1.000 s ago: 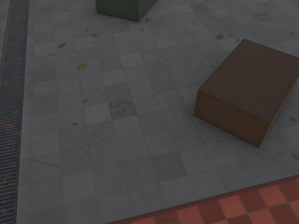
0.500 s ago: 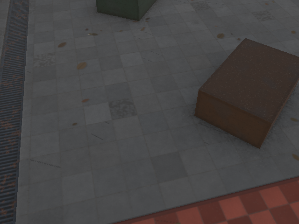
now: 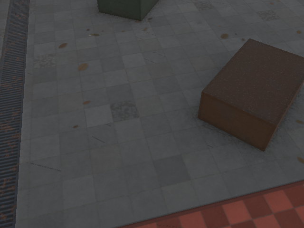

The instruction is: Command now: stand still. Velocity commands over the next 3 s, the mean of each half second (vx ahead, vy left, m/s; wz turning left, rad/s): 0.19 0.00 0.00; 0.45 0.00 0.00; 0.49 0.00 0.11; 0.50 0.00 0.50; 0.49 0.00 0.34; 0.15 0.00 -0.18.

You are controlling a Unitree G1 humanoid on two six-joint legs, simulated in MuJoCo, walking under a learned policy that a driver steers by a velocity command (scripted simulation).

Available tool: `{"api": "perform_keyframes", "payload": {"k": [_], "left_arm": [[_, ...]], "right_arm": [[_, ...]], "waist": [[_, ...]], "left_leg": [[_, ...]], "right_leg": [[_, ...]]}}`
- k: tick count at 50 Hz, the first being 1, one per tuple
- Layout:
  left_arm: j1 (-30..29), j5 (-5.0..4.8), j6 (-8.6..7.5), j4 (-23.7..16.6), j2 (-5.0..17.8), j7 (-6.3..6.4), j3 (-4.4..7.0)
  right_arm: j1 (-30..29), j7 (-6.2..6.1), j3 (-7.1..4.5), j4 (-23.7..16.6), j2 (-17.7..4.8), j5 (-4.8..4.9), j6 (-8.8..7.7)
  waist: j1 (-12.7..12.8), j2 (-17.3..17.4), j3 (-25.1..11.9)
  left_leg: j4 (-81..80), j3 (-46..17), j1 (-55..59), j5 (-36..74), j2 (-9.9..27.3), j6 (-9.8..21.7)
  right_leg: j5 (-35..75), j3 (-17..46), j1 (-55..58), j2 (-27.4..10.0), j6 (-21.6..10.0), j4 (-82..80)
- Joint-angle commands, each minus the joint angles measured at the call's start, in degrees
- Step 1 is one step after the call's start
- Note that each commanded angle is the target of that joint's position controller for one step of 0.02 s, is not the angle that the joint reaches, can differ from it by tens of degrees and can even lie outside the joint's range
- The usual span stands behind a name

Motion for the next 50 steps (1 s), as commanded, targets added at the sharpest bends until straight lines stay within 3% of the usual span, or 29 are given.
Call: {"api": "perform_keyframes", "payload": {"k": [1,6,8,9,11,12,13,15,18,20,21,22,23,24,25,26,27,29,32,37,41,44,45,46,47,48,49,50], "left_arm": [[5.49,0.0,-0.17,-0.08,4.07,0.12,0.59],[5.82,0.0,-0.23,-0.15,3.9,0.12,0.61],[6.62,0.21,-0.13,-0.02,4.21,0.06,0.8],[7.14,0.22,0.1,-0.07,5.68,0.02,1.44],[9.56,0.08,0.61,-0.18,8.22,-0.17,2.67],[10.69,0.11,0.64,-0.12,8.8,-0.25,3.09],[11.52,0.27,0.4,-0.06,8.55,-0.33,3.28],[12.67,1.11,-0.57,0.03,8.73,-0.5,3.66],[11.34,1.05,-2.0,-0.69,9.36,-0.74,4.12],[7.59,0.39,-2.52,-1.79,9.87,-0.89,4.27],[5.33,0.06,-2.79,-2.57,9.73,-1.12,4.14],[4.87,0.21,-3.48,-3.12,8.61,-1.58,3.68],[4.26,-0.18,-3.98,-5.77,4.06,-2.21,2.37],[4.36,1.04,-3.84,-6.72,6.16,-2.69,3.13],[2.39,1.76,-3.47,-7.04,6.45,-3.1,3.33],[0.95,1.63,-3.74,-7.17,5.14,-3.68,3.0],[0.94,1.21,-3.94,-7.06,4.24,-4.01,2.96],[2.05,1.62,-3.12,-6.8,4.62,-4.36,3.34],[-1.38,1.42,-1.93,-8.19,5.5,-4.63,3.94],[-16.39,0.9,-1.6,-13.83,4.59,-4.93,3.42],[-22.29,0.28,-1.71,-16.22,4.64,-4.76,2.95],[-16.94,0.32,-2.23,-15.32,7.1,-3.87,3.99],[-10.51,0.25,-2.6,-13.33,8.31,-3.44,4.72],[-1.8,0.46,-3.04,-10.44,9.24,-3.03,5.49],[6.7,1.76,-3.38,-8.37,12.38,-2.47,6.64],[10.77,3.19,-3.32,-8.38,17.92,-2.53,8.06],[6.09,0.84,-2.58,-8.43,16.0,-3.28,7.83],[-1.39,-0.04,-2.68,-9.66,13.31,-3.45,6.92]], "right_arm": [[4.15,-0.13,-0.51,-0.18,-3.98,0.01,-0.14],[4.41,-0.15,-0.51,-0.13,-3.81,0.02,-0.15],[4.05,-0.06,-0.47,-0.28,-3.52,-0.18,-0.02],[3.3,0.09,-0.67,-0.89,-3.82,-0.36,0.06],[0.43,0.77,-0.95,-3.01,-3.7,-1.13,-0.01],[-1.25,1.15,-0.82,-4.45,-3.0,-1.68,-0.34],[-3.12,1.46,-0.8,-5.92,-2.76,-1.95,-0.91],[-5.65,2.0,-1.28,-8.52,-3.73,-1.72,-2.29],[-6.42,2.97,-2.12,-11.08,-4.9,-0.75,-4.1],[-0.71,3.37,-2.63,-10.31,-4.26,-0.07,-4.49],[6.53,3.27,-3.19,-7.75,-4.1,0.23,-4.56],[14.17,2.77,-4.4,-5.27,-6.37,0.07,-4.8],[22.65,2.11,-5.97,-4.46,-12.78,-0.69,-4.97],[24.66,2.37,-5.96,-2.71,-13.08,-0.51,-3.96],[16.28,2.34,-5.06,-4.97,-10.43,-0.75,-3.54],[9.99,2.6,-4.57,-7.41,-8.99,-0.63,-3.9],[6.93,2.66,-4.17,-8.51,-8.47,-0.61,-4.43],[7.45,2.43,-3.05,-7.91,-6.08,-0.49,-5.54],[12.76,2.06,-2.44,-5.78,-6.1,-0.26,-6.36],[15.98,1.81,-1.38,-5.13,-5.42,-0.5,-6.57],[17.34,1.17,-1.37,-4.49,-6.53,-0.54,-6.98],[15.12,0.74,-1.85,-4.63,-8.35,-0.8,-7.25],[14.27,0.65,-2.09,-4.73,-9.03,-1.05,-7.06],[13.07,0.78,-2.33,-4.98,-9.7,-0.8,-6.72],[13.13,1.21,-2.02,-5.84,-8.56,-0.34,-6.63],[19.74,2.1,-0.8,-7.18,-1.22,1.45,-6.33],[16.4,2.23,-2.33,-7.22,-6.65,0.51,-6.07],[10.22,2.34,-2.71,-9.78,-7.6,-0.08,-6.08]], "waist": [[-0.01,-0.56,3.47],[0.0,-0.58,3.55],[0.48,-1.28,3.24],[0.91,-2.84,4.25],[2.82,-7.39,8.45],[3.57,-8.5,11.34],[4.22,-8.51,13.42],[4.46,-7.3,14.2],[2.98,-6.29,11.4],[-1.28,-6.22,8.81],[-4.8,-4.32,6.48],[-7.88,0.76,2.47],[-10.33,15.35,-2.45],[-8.37,16.31,-1.76],[-3.78,6.77,4.45],[-2.07,1.71,7.23],[-0.22,0.29,7.22],[1.42,1.65,5.46],[1.44,3.22,4.93],[-0.77,3.96,7.3],[-1.43,5.3,7.4],[2.19,5.79,3.25],[4.89,5.93,-0.31],[8.59,5.23,-4.58],[11.52,2.5,-9.54],[7.95,-9.57,-17.0],[7.23,-4.56,-16.38],[4.29,-2.97,-5.99]], "left_leg": [[-2.04,-4.23,3.0,8.46,4.98,1.95],[-1.94,-4.15,2.96,8.57,5.01,1.89],[-1.25,-3.13,2.34,0.41,3.41,2.07],[1.48,-1.53,0.22,-5.6,1.56,2.41],[10.19,2.56,-9.76,-15.14,-1.98,2.84],[13.84,4.33,-14.46,-15.55,-1.55,3.06],[17.45,4.53,-17.65,-14.6,0.32,3.32],[22.1,3.34,-24.4,-15.8,2.63,3.83],[17.31,3.77,-22.36,-13.69,2.91,4.37],[9.33,6.14,-8.3,-6.97,0.63,4.84],[4.65,7.65,4.78,-3.75,-2.35,4.91],[2.13,3.74,17.45,-4.37,-0.53,5.28],[-9.55,-20.88,25.79,-21.29,15.4,9.47],[-16.12,-37.68,22.9,-26.71,21.82,13.19],[-15.51,-33.24,15.7,-30.56,21.27,12.55],[-16.14,-27.25,9.7,-24.26,19.43,11.91],[-16.78,-21.23,6.85,-16.32,16.85,10.97],[-16.67,-12.87,6.47,-3.43,13.27,9.72],[-15.38,-6.71,9.97,13.24,11.62,9.5],[-15.56,-1.86,9.89,26.84,9.88,9.49],[-14.9,-0.16,11.71,34.47,10.6,9.2],[-6.11,1.17,16.17,53.32,11.92,8.59],[1.44,1.57,17.47,57.54,11.87,8.39],[12.01,2.44,15.18,54.53,10.78,7.93],[26.66,3.37,5.24,38.62,8.68,7.64],[51.56,5.45,-15.09,-5.89,-1.52,5.48],[58.3,-1.53,-22.18,-15.72,-3.17,6.28],[56.33,-2.09,-25.76,-10.25,0.94,6.81]], "right_leg": [[13.26,4.91,-6.89,-7.16,-0.98,-4.45],[13.66,4.87,-6.77,-7.2,-1.0,-4.44],[1.74,5.59,-6.94,-6.51,-1.76,-6.53],[-7.46,7.12,-7.52,-6.62,-2.96,-7.66],[-25.18,14.95,-7.16,-11.03,-7.02,-11.95],[-29.02,18.95,-6.88,-14.69,-9.23,-13.92],[-28.45,21.83,-7.0,-17.44,-11.05,-15.07],[-19.89,23.22,-2.48,-19.6,-12.98,-14.99],[-5.62,18.23,1.08,-18.37,-11.86,-12.12],[1.37,12.69,-5.62,-15.84,-9.41,-8.28],[6.72,8.99,-12.1,-12.95,-7.6,-3.07],[10.92,4.07,-18.35,-9.02,-5.73,7.73],[-0.07,-4.51,-28.37,-1.16,-2.1,28.11],[-13.34,-2.74,-34.48,0.87,-2.35,40.85],[-8.43,-0.35,-36.6,-4.03,-3.42,47.02],[-2.2,0.19,-35.75,-6.08,-3.57,46.75],[1.62,0.06,-33.36,-7.47,-3.33,44.8],[4.26,-1.52,-30.84,-8.1,-2.17,42.45],[6.41,-4.3,-34.72,-7.44,-1.11,40.65],[11.96,-8.09,-37.24,-5.85,0.12,27.05],[14.51,-10.43,-30.31,-3.27,-1.7,14.54],[10.88,-10.7,-21.38,-0.18,-5.06,11.74],[9.04,-10.33,-15.7,1.12,-6.22,10.85],[10.97,-10.03,-5.88,1.44,-7.28,6.52],[4.83,-1.71,7.3,-6.36,-9.47,4.8],[-1.6,28.07,23.11,-25.27,-18.25,1.29],[-8.92,39.61,19.34,-25.65,-19.43,-7.72],[-12.2,29.71,10.15,-23.94,-16.95,-9.73]]}}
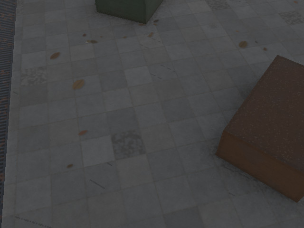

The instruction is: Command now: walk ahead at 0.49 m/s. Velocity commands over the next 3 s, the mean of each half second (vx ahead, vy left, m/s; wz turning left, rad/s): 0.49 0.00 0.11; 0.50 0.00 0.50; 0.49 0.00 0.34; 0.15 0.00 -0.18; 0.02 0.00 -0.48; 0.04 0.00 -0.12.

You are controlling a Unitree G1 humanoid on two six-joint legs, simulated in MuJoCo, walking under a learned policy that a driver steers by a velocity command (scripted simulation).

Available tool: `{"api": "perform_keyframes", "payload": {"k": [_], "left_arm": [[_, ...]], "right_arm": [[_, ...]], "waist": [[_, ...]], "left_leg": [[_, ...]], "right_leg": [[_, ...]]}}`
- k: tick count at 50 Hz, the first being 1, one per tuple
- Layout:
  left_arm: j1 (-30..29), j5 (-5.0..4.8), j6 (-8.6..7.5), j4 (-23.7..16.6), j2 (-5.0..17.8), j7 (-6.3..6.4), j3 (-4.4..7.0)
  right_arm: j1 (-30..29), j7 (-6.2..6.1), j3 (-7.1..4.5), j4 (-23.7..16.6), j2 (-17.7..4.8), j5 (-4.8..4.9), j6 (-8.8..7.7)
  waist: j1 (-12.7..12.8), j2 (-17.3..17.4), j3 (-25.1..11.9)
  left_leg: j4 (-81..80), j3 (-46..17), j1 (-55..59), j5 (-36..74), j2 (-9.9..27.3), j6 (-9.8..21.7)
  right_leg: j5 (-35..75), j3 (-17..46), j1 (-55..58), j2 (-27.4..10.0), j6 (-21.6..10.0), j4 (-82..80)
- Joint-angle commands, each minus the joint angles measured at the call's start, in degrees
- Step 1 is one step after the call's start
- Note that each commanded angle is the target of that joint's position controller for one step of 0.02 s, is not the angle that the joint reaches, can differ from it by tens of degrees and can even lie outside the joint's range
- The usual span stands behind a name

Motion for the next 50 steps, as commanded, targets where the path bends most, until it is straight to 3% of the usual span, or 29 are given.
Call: {"api": "perform_keyframes", "payload": {"k": [1,3,4,6,8,10,13,18,21,23,24,25,26,27,28,29,30,31,33,35,37,41,46,48,50], "left_arm": [[10.92,-1.03,0.04,2.1,6.22,-0.19,1.74],[11.59,-0.82,-1.0,3.82,2.16,0.26,0.31],[13.01,-0.81,-1.51,4.58,1.97,0.47,0.04],[15.87,-0.94,-2.34,5.62,3.73,0.64,0.13],[17.93,-1.02,-2.49,5.94,5.13,0.59,0.16],[20.04,-1.1,-2.33,6.1,5.11,0.49,-0.09],[23.21,-1.11,-2.28,6.54,4.83,0.56,-0.49],[27.43,-0.42,-2.43,7.98,4.87,1.49,-0.65],[26.16,0.14,-2.41,8.11,5.84,2.26,-0.35],[24.67,0.34,-2.09,7.83,7.27,2.64,0.05],[23.77,0.0,-1.66,7.47,7.92,2.67,0.2],[22.48,-0.49,-1.62,6.09,7.97,2.59,0.08],[26.58,-2.67,-1.83,3.32,3.56,1.44,-0.75],[22.85,-1.42,-2.19,2.51,6.51,0.98,0.1],[16.11,-0.93,-2.64,-0.37,7.1,0.68,0.3],[13.52,-0.81,-3.14,-1.26,7.1,0.63,0.27],[13.14,-0.46,-2.75,-1.39,6.48,0.75,0.37],[13.8,0.39,-1.69,-1.89,5.84,0.8,0.31],[14.11,1.09,0.21,-2.53,4.62,0.31,0.24],[10.9,1.2,1.22,-4.29,4.68,-0.01,0.26],[4.92,1.06,1.56,-6.71,5.43,-0.2,0.34],[-4.3,0.72,1.71,-10.54,5.89,-0.61,0.09],[-12.64,0.05,0.98,-14.65,6.22,-1.04,-0.84],[-12.27,-0.25,0.41,-15.64,7.27,-1.0,-0.86],[-5.28,-0.52,-0.2,-14.22,9.22,-0.48,-0.26]], "right_arm": [[-3.49,0.67,-1.65,-6.07,-6.63,-0.49,-0.91],[-2.5,1.06,-1.58,-5.57,-4.07,-1.75,0.27],[-1.59,1.35,-1.45,-5.23,-2.76,-2.03,1.01],[-3.36,1.75,-1.58,-6.1,-2.71,-2.16,1.98],[-8.89,2.03,-1.79,-8.23,-3.82,-2.12,2.62],[-15.11,2.2,-1.85,-10.48,-4.55,-1.7,2.76],[-22.35,2.4,-1.36,-12.99,-3.85,-1.07,2.47],[-28.92,2.45,-0.88,-15.17,-3.6,-0.64,2.13],[-27.49,2.33,-1.43,-15.35,-4.55,-1.0,1.43],[-19.64,1.75,-2.48,-13.07,-6.08,-1.27,0.95],[-11.71,1.47,-3.23,-10.37,-6.99,-1.57,0.59],[-3.4,1.1,-4.51,-8.14,-10.09,-2.58,0.35],[2.59,0.68,-6.56,-8.04,-16.93,-3.23,0.6],[-0.3,1.37,-6.22,-7.74,-15.55,-1.14,1.71],[-6.8,1.42,-5.85,-8.99,-14.67,-0.23,1.95],[-10.05,1.55,-5.09,-9.69,-11.57,-0.27,1.91],[-11.53,1.4,-4.58,-9.93,-9.85,-0.19,1.65],[-11.76,1.08,-4.06,-9.64,-8.39,0.2,1.36],[-9.64,0.77,-3.93,-9.31,-8.83,0.44,0.37],[-7.25,0.6,-4.33,-9.18,-10.95,0.49,0.07],[-4.57,0.62,-4.31,-9.39,-11.24,0.53,0.3],[0.75,0.53,-4.2,-9.75,-11.33,0.37,0.8],[4.0,-0.16,-4.3,-10.65,-12.23,-0.43,1.12],[3.09,-0.66,-4.66,-11.48,-13.37,-0.78,1.08],[-1.08,-0.78,-5.08,-12.95,-14.82,-0.77,0.89]], "waist": [[3.73,-0.41,-4.23],[-0.1,-0.5,-1.21],[-0.87,-1.16,-1.32],[-1.52,-2.02,-0.69],[-0.93,-2.65,0.69],[0.51,-3.12,1.72],[2.47,-3.95,1.84],[4.36,-4.62,2.38],[2.45,-5.12,1.5],[-1.09,-5.99,-3.41],[-4.45,-5.5,-7.42],[-8.16,-4.0,-11.79],[-7.09,8.78,-19.65],[-5.36,4.51,-20.83],[-3.23,1.77,-10.95],[-1.65,-1.64,-6.6],[0.34,-3.12,-3.7],[2.12,-2.37,-2.94],[3.02,-0.74,-3.4],[2.68,0.39,-2.79],[0.92,1.55,-1.65],[-2.52,2.84,-1.69],[-4.84,3.67,-1.06],[-3.87,4.0,-1.17],[0.11,4.62,-3.16]], "left_leg": [[17.72,-4.02,-29.43,7.03,4.44,1.41],[11.58,-3.94,-23.07,8.61,6.85,0.39],[9.64,-3.6,-21.33,8.78,7.11,-0.21],[6.7,-2.15,-22.86,10.21,7.5,-1.16],[2.43,-0.84,-27.37,14.46,8.36,-2.06],[-3.45,0.46,-30.92,18.89,8.6,-2.95],[-13.67,2.5,-30.57,24.16,7.27,-3.6],[-22.93,4.32,-30.43,25.36,4.73,-1.21],[-25.81,5.46,-26.41,19.58,2.03,1.96],[-26.58,7.49,-17.66,14.58,-1.93,4.65],[-30.39,7.67,-8.91,16.4,-3.3,6.1],[-31.46,0.65,4.27,15.78,1.81,8.78],[-32.66,-27.91,24.18,15.82,19.74,18.97],[-41.0,-42.96,24.95,15.18,22.3,20.12],[-42.63,-33.66,16.63,13.29,20.12,17.59],[-44.57,-28.25,9.16,17.52,18.29,15.18],[-45.56,-23.53,3.22,23.05,15.56,13.08],[-46.13,-19.66,-1.1,26.8,12.86,11.47],[-46.53,-16.56,-3.76,31.3,10.43,10.86],[-47.26,-15.28,-4.69,32.81,9.06,10.66],[-47.97,-15.55,-3.82,33.07,8.29,9.44],[-46.48,-17.06,1.98,36.01,7.7,6.89],[-42.89,-19.83,8.58,40.73,8.58,7.45],[-40.75,-21.55,9.53,42.79,9.54,6.65],[-35.97,-21.19,6.03,49.8,8.86,4.17]], "right_leg": [[-15.08,34.15,23.66,-22.17,-9.61,-23.46],[-3.61,24.09,14.4,-17.48,-5.95,-25.1],[0.24,21.3,13.04,-16.43,-5.32,-25.29],[6.24,17.55,12.74,-15.17,-5.12,-25.85],[7.8,15.37,13.8,-14.43,-4.69,-27.34],[11.66,13.51,15.88,-13.37,-3.8,-27.86],[17.46,10.81,18.57,-11.96,-2.17,-27.24],[23.05,6.32,27.75,-14.38,-1.47,-26.11],[38.85,3.03,32.41,-16.19,-0.64,-19.99],[54.45,1.18,34.0,-16.52,0.14,-7.89],[53.19,0.11,32.12,-15.92,0.85,2.6],[41.02,-0.97,21.82,-14.83,1.95,16.32],[5.62,-2.23,-1.25,-5.4,4.97,41.63],[-18.15,7.72,-11.09,-0.59,4.9,49.48],[-12.53,10.48,-16.26,-4.87,4.32,47.85],[-8.26,10.29,-14.76,-6.89,4.41,43.63],[-7.14,10.3,-12.06,-8.3,4.95,39.6],[-6.9,10.29,-8.76,-9.21,5.95,36.26],[-6.83,9.45,-6.52,-9.32,7.7,32.39],[-4.07,8.33,-8.6,-9.34,9.26,28.47],[0.61,7.73,-12.03,-9.47,10.31,23.29],[7.51,7.71,-16.18,-8.05,10.73,14.48],[7.48,7.84,-16.22,-5.14,9.83,5.0],[6.7,8.77,-12.27,-4.46,8.74,0.57],[3.25,8.75,0.28,-2.53,7.0,-3.82]]}}
Over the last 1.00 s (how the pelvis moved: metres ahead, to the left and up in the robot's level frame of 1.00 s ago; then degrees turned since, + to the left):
0.36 0.04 -0.02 1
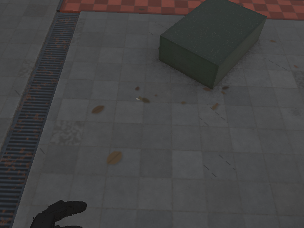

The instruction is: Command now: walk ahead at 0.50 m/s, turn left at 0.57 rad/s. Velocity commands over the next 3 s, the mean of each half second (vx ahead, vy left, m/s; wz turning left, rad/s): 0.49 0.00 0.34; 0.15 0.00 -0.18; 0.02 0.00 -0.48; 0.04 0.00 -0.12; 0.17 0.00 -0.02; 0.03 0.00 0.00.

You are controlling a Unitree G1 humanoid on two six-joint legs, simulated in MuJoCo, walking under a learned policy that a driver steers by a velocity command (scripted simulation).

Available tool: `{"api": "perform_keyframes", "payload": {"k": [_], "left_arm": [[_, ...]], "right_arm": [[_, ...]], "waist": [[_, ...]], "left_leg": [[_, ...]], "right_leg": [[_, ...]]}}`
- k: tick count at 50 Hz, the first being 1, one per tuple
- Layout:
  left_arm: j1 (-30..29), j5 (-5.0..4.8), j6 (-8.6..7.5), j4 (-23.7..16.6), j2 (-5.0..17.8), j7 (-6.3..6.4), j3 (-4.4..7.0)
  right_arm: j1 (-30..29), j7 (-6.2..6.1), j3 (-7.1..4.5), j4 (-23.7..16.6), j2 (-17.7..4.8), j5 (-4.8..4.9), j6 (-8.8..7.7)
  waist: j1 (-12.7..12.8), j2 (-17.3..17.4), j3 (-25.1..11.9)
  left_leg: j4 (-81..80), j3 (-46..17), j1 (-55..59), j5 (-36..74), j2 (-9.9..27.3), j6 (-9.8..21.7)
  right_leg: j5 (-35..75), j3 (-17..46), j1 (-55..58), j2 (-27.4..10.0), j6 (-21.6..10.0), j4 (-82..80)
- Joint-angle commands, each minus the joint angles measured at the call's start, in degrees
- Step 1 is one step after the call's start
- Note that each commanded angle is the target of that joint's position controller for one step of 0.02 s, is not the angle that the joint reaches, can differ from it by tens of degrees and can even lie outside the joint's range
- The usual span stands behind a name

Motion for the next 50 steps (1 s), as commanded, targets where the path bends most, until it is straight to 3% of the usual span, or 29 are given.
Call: {"api": "perform_keyframes", "payload": {"k": [1,2,3,4,5,6,7,9,10,13,16,19,21,23,25,27,28,29,30,31,32,33,34,35,38,44,50], "left_arm": [[8.68,-0.47,-1.87,-1.36,8.59,1.1,2.5],[16.72,0.15,-2.62,0.25,10.45,1.88,3.18],[25.52,1.67,-2.67,0.14,14.9,2.98,4.02],[22.39,2.01,-1.89,-0.15,18.49,2.58,4.94],[18.31,0.75,-1.21,-1.22,12.14,2.22,4.12],[14.84,0.33,-1.17,-1.63,7.27,2.03,2.81],[13.96,0.64,-1.36,-1.0,5.8,1.8,2.32],[15.95,0.25,-2.18,0.99,5.75,1.7,2.15],[17.35,-0.08,-2.86,1.79,5.76,1.35,2.15],[20.14,-0.68,-4.03,3.47,6.72,0.82,2.44],[22.51,-0.77,-3.74,4.79,6.89,0.89,2.44],[24.76,-1.12,-3.45,6.12,7.05,0.7,2.44],[27.02,-1.03,-3.27,7.24,8.07,0.71,2.65],[28.7,-0.84,-2.82,8.5,8.25,0.86,2.56],[28.89,-0.84,-2.28,9.48,8.45,1.09,2.48],[28.04,-1.61,-1.65,10.01,8.63,1.49,2.39],[28.48,-2.05,-1.76,8.94,7.08,1.75,1.8],[33.47,-2.9,-1.68,7.38,1.62,1.92,0.47],[35.85,-3.28,-0.33,9.48,4.48,2.6,1.38],[32.17,-2.32,0.49,9.26,5.73,2.7,1.83],[28.93,-1.68,0.73,8.89,4.04,2.57,1.42],[27.84,-1.14,1.25,9.44,3.47,2.47,1.45],[28.34,-0.52,2.09,9.91,3.2,2.21,1.56],[29.51,-0.14,2.89,10.76,2.68,2.01,1.6],[28.44,-0.18,4.27,10.08,2.87,1.88,2.26],[18.86,0.31,6.07,5.88,3.2,1.27,2.56],[16.96,-0.29,6.04,2.63,3.42,0.55,2.62]], "right_arm": [[-3.48,-0.06,-2.45,-4.16,-11.04,-0.09,-0.96],[-4.43,0.6,-2.42,-4.7,-10.65,0.49,-1.39],[-3.01,0.87,-1.17,-7.01,-5.85,1.02,-1.7],[5.49,0.64,-0.83,-8.18,-3.15,2.85,-1.08],[3.11,0.09,-1.22,-6.11,-7.65,0.42,0.09],[-1.87,0.81,-1.28,-6.38,-7.66,-0.31,0.23],[-4.0,1.29,-1.02,-6.88,-6.18,-0.42,0.27],[-4.72,2.21,-0.83,-7.31,-5.03,-1.23,1.26],[-4.68,2.47,-0.77,-7.4,-4.63,-1.16,1.66],[-8.67,3.03,-0.52,-8.61,-4.27,-1.3,2.06],[-16.42,3.67,0.12,-10.97,-4.07,-1.47,1.77],[-23.39,4.25,1.45,-12.87,-2.45,-1.36,1.25],[-26.73,4.17,1.92,-13.73,-2.31,-1.14,0.94],[-27.79,3.65,2.08,-13.93,-2.47,-1.14,0.55],[-25.2,2.92,2.03,-12.92,-2.81,-1.33,-0.06],[-14.7,2.04,1.37,-8.71,-4.19,-2.39,-1.21],[-8.34,1.45,0.65,-6.97,-7.31,-3.44,-1.9],[-3.54,1.02,-0.37,-6.82,-11.83,-3.77,-1.85],[-2.79,0.96,-0.76,-6.31,-11.77,0.47,-1.04],[-7.17,0.92,0.02,-6.85,-8.76,1.33,-0.72],[-12.23,0.69,1.2,-7.33,-5.11,0.92,-0.76],[-14.78,0.37,2.0,-7.25,-2.81,0.55,-0.83],[-16.46,-0.08,2.31,-7.2,-2.12,0.56,-0.85],[-16.8,-0.27,2.44,-7.04,-2.29,0.22,-0.95],[-17.05,-0.52,1.38,-7.09,-5.57,0.16,-1.19],[-14.41,-1.44,0.39,-6.59,-6.37,-0.44,1.28],[-14.12,-1.28,-0.93,-6.7,-9.05,-0.69,3.0]], "waist": [[8.33,6.12,-4.69],[12.33,3.41,-9.82],[14.18,-3.95,-19.34],[7.82,-18.2,-23.09],[6.86,-6.58,-15.08],[7.09,-0.62,-7.17],[6.48,0.78,-3.77],[5.38,-3.34,-2.19],[5.13,-4.25,-2.81],[5.07,-3.84,-2.36],[6.23,-3.18,-0.3],[7.67,-3.55,0.53],[8.78,-3.63,0.87],[8.99,-3.5,1.5],[7.83,-4.44,0.16],[3.21,-2.58,-5.24],[1.47,0.2,-10.75],[2.46,12.39,-19.64],[2.28,12.48,-25.73],[3.86,7.41,-18.92],[5.32,6.9,-11.35],[6.89,5.76,-6.9],[8.52,6.3,-5.25],[9.27,6.42,-5.67],[10.45,6.78,-7.15],[7.35,8.28,-3.56],[6.17,7.92,-4.9]], "left_leg": [[12.88,-7.77,-4.42,50.57,12.42,1.85],[24.12,-5.65,-9.68,45.2,9.13,0.74],[40.33,-0.97,-17.67,22.14,5.46,0.27],[52.79,4.22,-33.7,-13.33,-1.84,-0.89],[57.0,4.22,-38.18,-7.77,4.21,-0.46],[54.84,4.85,-37.39,-1.76,5.87,-0.95],[52.41,5.2,-36.05,0.96,7.25,-1.47],[49.28,5.78,-33.57,2.1,8.41,-2.24],[48.4,5.94,-32.93,2.31,8.05,-2.38],[45.0,6.14,-37.22,5.62,8.13,-2.93],[37.17,8.02,-41.19,11.44,9.28,-4.0],[26.4,12.79,-37.42,17.33,10.27,-4.56],[21.61,14.66,-34.95,17.66,10.01,-4.28],[18.25,15.7,-32.94,16.45,8.88,-3.51],[15.46,15.94,-28.7,14.62,7.08,-2.13],[6.79,16.35,-14.96,21.63,4.97,-0.13],[8.63,10.38,-2.04,36.8,12.43,1.32],[14.31,-6.82,14.69,67.05,31.13,8.5],[12.23,-12.72,13.76,74.81,33.46,14.0],[9.25,-6.47,6.97,69.1,30.02,12.59],[6.14,-2.29,-0.03,62.76,27.46,10.16],[3.32,1.29,-6.22,57.99,24.94,7.6],[1.14,4.58,-11.19,54.46,23.16,5.89],[0.31,7.17,-14.42,54.27,22.05,4.98],[-0.46,10.92,-16.6,50.3,22.0,6.02],[-3.77,11.69,-17.44,17.88,23.24,6.94],[1.52,12.18,-14.13,18.52,26.35,6.5]], "right_leg": [[-3.08,-0.88,18.19,3.44,-2.64,-5.9],[-1.71,1.71,30.61,-0.22,-4.4,-8.04],[-10.47,16.07,43.78,-15.34,-6.67,-7.95],[-12.5,42.59,51.24,-26.57,-13.36,-15.6],[-21.26,40.71,43.14,-23.98,-12.64,-16.37],[-19.36,30.74,34.4,-20.26,-11.6,-18.17],[-12.49,23.37,29.29,-17.31,-10.69,-19.76],[-2.65,14.54,24.97,-13.49,-9.55,-21.46],[2.6,12.6,24.82,-13.06,-9.65,-21.54],[7.17,8.12,26.49,-12.77,-10.78,-23.56],[7.37,4.32,27.86,-11.65,-10.96,-25.83],[10.55,0.29,27.17,-9.77,-10.16,-26.09],[13.17,-0.5,28.44,-10.36,-10.05,-25.25],[22.84,-1.03,30.94,-11.21,-9.52,-21.93],[34.29,-1.66,33.42,-11.21,-8.3,-16.26],[36.84,-3.7,32.82,-8.14,-5.86,-3.29],[21.86,-4.78,24.83,-5.92,-4.18,6.4],[-20.06,-7.44,10.39,0.58,-2.37,24.74],[-32.65,-0.68,8.63,3.67,-2.09,33.55],[-30.37,2.24,6.88,1.29,-2.02,34.43],[-27.96,2.24,5.23,-0.03,-1.99,31.94],[-25.27,2.6,6.95,-1.38,-1.64,28.56],[-22.84,2.27,10.36,-1.99,-1.12,25.71],[-20.59,1.39,14.24,-1.31,-0.78,25.16],[-18.11,-0.52,14.81,-0.21,-0.26,25.34],[-16.84,-2.46,9.98,-1.9,-0.59,17.33],[-21.1,-5.43,13.7,-0.68,-2.48,7.87]]}}
Over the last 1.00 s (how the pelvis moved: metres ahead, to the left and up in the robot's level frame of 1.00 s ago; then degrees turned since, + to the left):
0.57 0.06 0.02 21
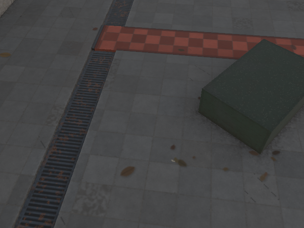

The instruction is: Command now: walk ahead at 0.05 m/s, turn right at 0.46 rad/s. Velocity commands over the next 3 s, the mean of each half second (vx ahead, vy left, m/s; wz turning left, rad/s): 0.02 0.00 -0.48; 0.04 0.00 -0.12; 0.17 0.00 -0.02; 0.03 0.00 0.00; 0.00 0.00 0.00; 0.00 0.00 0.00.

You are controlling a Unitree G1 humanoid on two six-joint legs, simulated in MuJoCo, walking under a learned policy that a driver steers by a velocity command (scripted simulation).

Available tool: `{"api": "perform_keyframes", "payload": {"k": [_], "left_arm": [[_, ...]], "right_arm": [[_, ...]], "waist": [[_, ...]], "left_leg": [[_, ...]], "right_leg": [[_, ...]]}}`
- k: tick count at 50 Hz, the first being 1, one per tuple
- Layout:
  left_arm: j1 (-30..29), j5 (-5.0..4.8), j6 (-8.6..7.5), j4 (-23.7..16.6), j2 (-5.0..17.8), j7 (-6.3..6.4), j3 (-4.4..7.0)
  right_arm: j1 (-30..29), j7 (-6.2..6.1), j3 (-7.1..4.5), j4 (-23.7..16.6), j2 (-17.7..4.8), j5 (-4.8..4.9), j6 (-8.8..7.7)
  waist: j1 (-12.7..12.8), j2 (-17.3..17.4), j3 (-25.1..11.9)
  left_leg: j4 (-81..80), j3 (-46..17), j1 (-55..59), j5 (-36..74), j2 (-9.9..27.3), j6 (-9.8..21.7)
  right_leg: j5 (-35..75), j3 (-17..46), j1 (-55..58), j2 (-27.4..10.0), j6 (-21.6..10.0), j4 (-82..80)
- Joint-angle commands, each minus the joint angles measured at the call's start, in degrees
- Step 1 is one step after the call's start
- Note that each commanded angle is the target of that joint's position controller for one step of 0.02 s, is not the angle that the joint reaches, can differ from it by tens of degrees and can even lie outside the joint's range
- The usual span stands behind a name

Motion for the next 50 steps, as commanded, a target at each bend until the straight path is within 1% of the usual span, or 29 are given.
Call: {"api": "perform_keyframes", "payload": {"k": [1,2,3,4,5,6,7,8,10,12,17,22,26,28,29,30,31,32,33,34,36,37,40,43,44,45,47,49,50], "left_arm": [[2.38,-0.38,-0.78,-4.09,3.24,-0.33,0.7],[3.93,-0.4,-1.28,-4.03,3.37,-0.36,0.73],[5.09,-0.17,-1.91,-3.91,5.66,-0.15,1.27],[5.2,0.47,-2.49,-5.16,11.87,0.47,2.45],[7.59,0.0,-2.36,-4.76,16.36,0.99,3.93],[8.15,-0.27,-2.21,-4.26,13.85,1.35,3.59],[4.52,-0.79,-2.05,-4.92,11.91,1.5,3.02],[0.58,-0.7,-1.73,-6.19,11.0,1.44,2.75],[-0.99,-1.29,-1.9,-7.61,9.54,1.26,2.36],[1.13,-1.48,-2.35,-7.43,10.05,1.02,2.55],[4.17,-1.0,-2.34,-7.48,11.58,1.3,3.1],[3.19,-0.24,-2.21,-8.1,11.49,1.13,2.78],[0.61,0.12,-1.7,-8.12,11.47,0.91,2.35],[-1.54,-0.61,-1.4,-7.95,10.91,1.12,1.87],[-1.14,-0.84,-1.53,-7.91,9.51,1.28,1.32],[1.03,-0.83,-1.85,-8.21,5.62,1.26,0.18],[1.89,-1.18,-1.65,-8.14,6.52,1.64,0.45],[1.32,-0.41,-1.22,-7.14,9.19,1.77,1.1],[1.13,-0.8,-1.07,-6.32,9.07,1.46,1.26],[1.36,-0.88,-0.99,-5.47,8.49,1.27,1.23],[2.08,-0.43,-0.87,-4.29,7.49,0.86,0.88],[1.88,-0.49,-0.88,-3.67,6.8,0.88,0.53],[-0.12,-1.26,-0.82,-2.62,5.54,1.56,-0.26],[1.38,-1.05,-1.34,-0.19,6.02,2.34,-0.59],[2.4,-0.3,-1.82,0.6,7.08,2.49,-0.66],[1.77,0.0,-2.12,1.44,9.4,2.37,-0.19],[2.54,-0.03,-2.27,2.51,8.2,1.63,-0.11],[4.88,-0.12,-2.7,3.39,9.57,1.72,0.12],[6.63,-0.25,-3.06,4.11,10.9,1.78,0.57]], "right_arm": [[0.45,-0.14,-2.49,-2.67,-9.39,0.13,0.53],[0.36,-0.15,-2.75,-2.51,-9.74,0.25,0.92],[2.15,0.08,-2.79,-2.06,-8.73,-0.02,1.39],[4.18,0.6,-1.99,-3.59,-4.41,-0.39,1.96],[-2.71,-0.27,-1.6,-6.62,-4.57,0.31,2.75],[-3.3,-0.32,-1.69,-6.43,-5.51,0.31,3.28],[-2.28,-0.01,-1.89,-5.76,-5.57,0.88,3.14],[-1.43,0.21,-2.08,-5.16,-6.09,0.99,2.65],[0.05,0.74,-2.54,-4.44,-7.19,-0.25,2.46],[-0.36,0.92,-2.48,-5.01,-6.56,0.12,2.62],[-3.34,0.45,-2.15,-7.1,-6.4,0.52,3.1],[-3.17,0.32,-1.52,-7.66,-5.95,0.94,2.87],[-1.23,0.04,-1.15,-7.7,-5.92,1.51,2.55],[2.36,-0.22,-0.73,-6.59,-4.8,1.46,1.97],[2.85,-0.54,-0.67,-6.5,-5.49,0.89,1.34],[2.34,-0.87,-0.81,-7.34,-8.79,-0.36,0.62],[-2.44,-0.32,-1.1,-8.56,-12.21,0.01,0.6],[-2.44,0.13,-0.76,-8.27,-9.97,0.14,0.34],[-4.2,0.44,0.15,-8.14,-7.24,0.52,0.01],[-5.48,0.45,0.45,-7.97,-6.52,0.53,-0.02],[-4.76,0.08,0.56,-7.08,-6.76,0.72,-0.21],[-3.62,0.11,0.55,-6.44,-6.92,0.78,-0.16],[-0.96,0.3,0.43,-4.59,-7.38,0.69,0.15],[-1.22,0.33,0.17,-3.34,-7.74,0.9,0.52],[-0.37,0.61,0.51,-3.1,-6.59,0.9,0.25],[0.95,1.04,0.19,-2.77,-6.67,1.11,0.3],[-2.7,1.31,-0.27,-2.59,-7.71,0.6,1.19],[-4.87,2.01,-0.32,-3.63,-6.76,0.44,1.11],[-6.18,2.34,-0.11,-4.36,-5.42,0.26,0.52]], "waist": [[0.43,6.3,-4.96],[1.45,5.04,-5.06],[1.48,-0.47,-4.02],[-0.34,-15.34,-3.84],[3.24,-16.6,0.77],[2.12,-8.18,1.07],[0.22,-6.16,1.18],[-1.28,-5.4,0.61],[-1.35,-5.52,-3.03],[-0.66,-3.88,-4.67],[1.46,-6.06,-3.76],[2.01,-6.49,-4.59],[1.22,-7.11,-4.65],[-1.34,-5.71,-4.39],[-1.36,-3.29,-4.19],[0.28,6.95,-5.36],[1.78,12.05,-2.52],[0.8,9.72,-2.11],[1.66,7.74,-0.88],[2.17,7.56,-0.16],[2.0,9.41,-1.34],[1.39,8.78,-2.1],[-0.55,8.99,-3.4],[0.64,7.47,-3.46],[0.25,5.58,-5.99],[-1.85,1.94,-3.84],[0.51,-1.63,2.17],[1.91,-6.83,6.41],[2.63,-9.9,7.27]], "left_leg": [[-5.19,-11.52,3.8,8.89,17.33,7.52],[-1.91,-9.65,1.88,6.88,16.37,4.98],[4.72,-6.58,-1.41,0.58,13.64,0.74],[20.16,-1.07,-12.71,-18.39,6.2,-4.18],[27.82,-7.36,-19.5,-26.07,-1.85,-5.32],[33.34,-11.95,-19.33,-22.04,0.11,-5.67],[34.13,-13.41,-18.93,-16.89,0.37,-5.46],[33.69,-14.07,-18.96,-13.3,0.41,-5.26],[36.47,-13.78,-18.21,-10.25,-0.45,-5.48],[36.72,-14.36,-18.55,-9.51,-0.57,-6.09],[29.2,-15.46,-19.66,-10.75,-0.88,-6.95],[21.82,-14.8,-11.77,-12.6,-1.54,-5.69],[12.97,-13.7,-2.81,-13.11,-2.96,-3.89],[-0.8,-12.78,5.43,-5.05,-3.31,-2.79],[-7.85,-16.16,10.45,0.07,-0.34,-2.09],[-13.69,-28.96,13.8,0.12,11.62,0.06],[-13.85,-36.78,5.74,9.89,19.26,6.45],[-13.19,-35.76,1.33,11.04,19.61,10.13],[-13.06,-32.09,0.58,10.94,16.32,9.61],[-12.31,-27.93,0.67,11.55,12.97,7.89],[-9.8,-23.73,5.5,18.7,9.69,6.22],[-8.5,-22.72,7.53,21.62,9.07,6.08],[-6.09,-23.46,11.33,22.97,9.0,6.17],[-4.72,-23.66,8.06,19.3,7.64,2.78],[-6.17,-23.96,5.33,8.62,6.9,0.92],[-7.77,-21.69,2.99,-5.33,3.02,0.42],[-3.87,-18.57,0.76,-22.51,-0.74,1.26],[2.84,-16.89,-5.02,-23.29,-2.36,1.42],[7.78,-13.55,-7.75,-17.81,-3.96,0.73]], "right_leg": [[0.83,-2.0,4.63,1.08,-1.56,-7.32],[5.57,-1.76,8.72,1.75,-2.4,-14.19],[9.25,4.03,11.68,-0.39,-3.59,-23.09],[21.64,23.93,16.77,-15.29,-6.93,-28.64],[34.52,31.61,11.21,-20.94,-15.11,-29.41],[34.15,26.67,11.04,-17.76,-15.76,-28.6],[31.25,22.26,10.31,-13.87,-14.03,-28.29],[29.51,19.63,11.14,-10.61,-11.98,-28.07],[35.85,17.57,14.37,-8.41,-11.68,-26.61],[37.77,18.22,16.76,-8.43,-11.97,-25.9],[31.52,22.85,18.91,-8.29,-12.88,-25.8],[30.29,23.84,15.1,-8.08,-12.98,-24.98],[31.97,25.4,11.14,-7.53,-11.38,-23.35],[29.69,25.18,8.14,-5.71,-8.57,-21.08],[22.87,24.81,4.63,-3.79,-5.59,-19.75],[10.32,19.35,1.1,1.53,-2.45,-11.9],[-4.7,11.03,-0.18,9.46,-0.98,-8.82],[-7.66,10.77,4.03,6.74,-0.31,-1.02],[-5.17,10.98,4.62,6.39,0.02,1.17],[-3.02,10.57,4.9,6.29,0.61,2.08],[-1.53,9.05,4.17,5.88,1.72,0.33],[-1.77,7.92,4.56,5.64,2.25,-2.09],[-0.46,5.56,7.05,4.75,2.65,-12.11],[15.4,6.47,16.19,2.99,1.73,-27.21],[16.32,9.81,21.26,0.12,1.16,-26.97],[11.24,10.95,19.48,-0.94,-0.57,-23.19],[-11.36,12.86,9.82,0.03,-4.15,-24.65],[-21.23,20.59,8.02,-3.82,-7.27,-30.31],[-23.43,26.54,9.89,-7.72,-9.3,-34.32]]}}
Over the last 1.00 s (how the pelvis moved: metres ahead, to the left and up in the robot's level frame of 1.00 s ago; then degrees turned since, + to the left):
0.34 0.03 0.00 0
